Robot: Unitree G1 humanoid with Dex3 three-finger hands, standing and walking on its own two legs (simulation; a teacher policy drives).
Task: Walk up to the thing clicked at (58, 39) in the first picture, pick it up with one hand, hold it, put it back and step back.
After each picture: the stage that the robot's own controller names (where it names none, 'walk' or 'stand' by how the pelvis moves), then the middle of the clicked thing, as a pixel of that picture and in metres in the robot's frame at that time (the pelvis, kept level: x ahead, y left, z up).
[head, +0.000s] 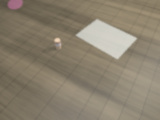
stand; (57, 43) +1.31 +0.33 -0.72
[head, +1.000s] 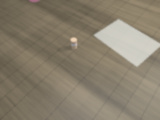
walk; (74, 43) +1.21 +0.22 -0.71
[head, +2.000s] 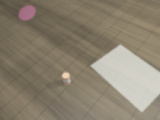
walk; (66, 78) +0.78 +0.23 -0.71
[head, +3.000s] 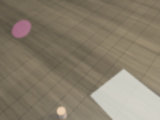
stand; (61, 113) +0.48 +0.21 -0.70
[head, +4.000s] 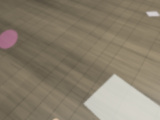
stand; out of the picture +0.43 +0.21 -0.72
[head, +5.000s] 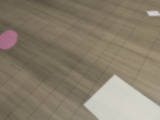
stand; out of the picture +0.41 +0.22 -0.73
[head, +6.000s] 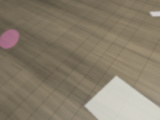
stand; out of the picture +0.40 +0.21 -0.73
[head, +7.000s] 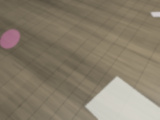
stand; out of the picture +0.40 +0.21 -0.73
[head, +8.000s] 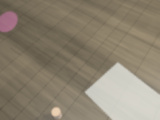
go down; (56, 113) +0.41 +0.20 -0.71
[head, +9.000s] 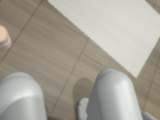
go down; (0, 38) +0.47 +0.28 -0.28
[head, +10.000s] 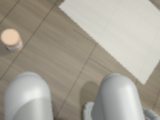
close in; (12, 41) +0.46 +0.29 -0.30
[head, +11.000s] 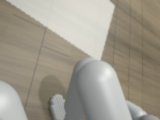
close in; out of the picture +0.43 +0.33 -0.22
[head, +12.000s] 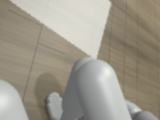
lift; out of the picture +0.42 +0.33 -0.22
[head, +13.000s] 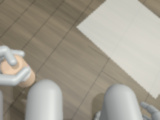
lift; (19, 72) +0.33 +0.24 -0.08
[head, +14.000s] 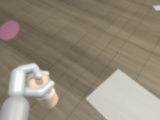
hold; (44, 91) +0.31 +0.16 +0.01
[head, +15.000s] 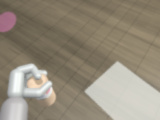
hold; (42, 90) +0.32 +0.17 -0.03
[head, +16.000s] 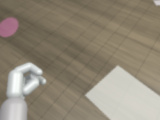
hold; out of the picture +0.07 +0.25 -0.70
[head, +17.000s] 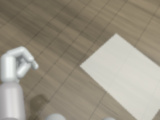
crouch; out of the picture -0.16 +0.54 -0.59
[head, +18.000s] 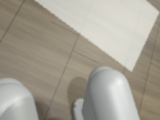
lower; out of the picture -0.49 +0.76 -0.28
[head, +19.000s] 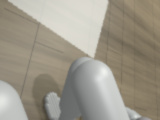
lower; out of the picture -0.89 +0.86 -0.25
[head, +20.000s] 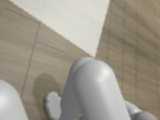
lower; out of the picture -1.20 +1.05 -0.25
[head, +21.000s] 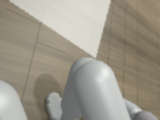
lower; out of the picture -1.50 +1.24 -0.25
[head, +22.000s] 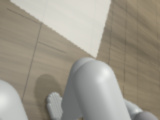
lower; out of the picture -1.80 +1.43 -0.25
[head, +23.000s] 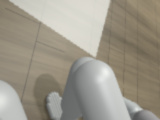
open; out of the picture -2.09 +1.62 -0.25
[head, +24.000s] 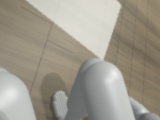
rise; out of the picture -2.34 +1.83 -0.25
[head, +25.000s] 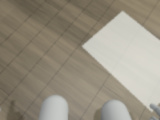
walk; out of the picture -1.95 +2.73 -0.51
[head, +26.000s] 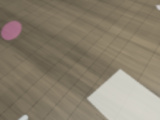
stand; out of the picture -2.04 +3.11 -0.69
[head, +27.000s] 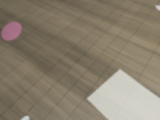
stand; out of the picture -2.24 +3.36 -0.69
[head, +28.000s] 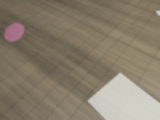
stand; out of the picture -2.44 +3.60 -0.72
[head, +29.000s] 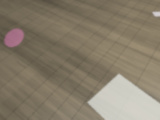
stand; out of the picture -2.65 +3.82 -0.75
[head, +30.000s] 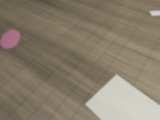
stand; out of the picture -2.92 +4.03 -0.75
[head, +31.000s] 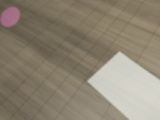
walk; out of the picture -3.05 +4.27 -0.73
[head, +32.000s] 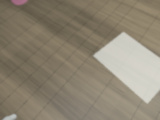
walk; out of the picture -2.75 +4.61 -0.72
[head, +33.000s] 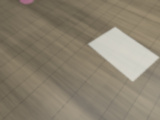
stand; out of the picture -2.46 +4.98 -0.73
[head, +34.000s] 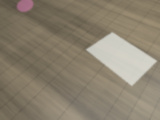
stand; out of the picture -2.82 +5.10 -0.73
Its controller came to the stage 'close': yes
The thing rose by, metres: 0.69
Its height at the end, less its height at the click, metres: -0.02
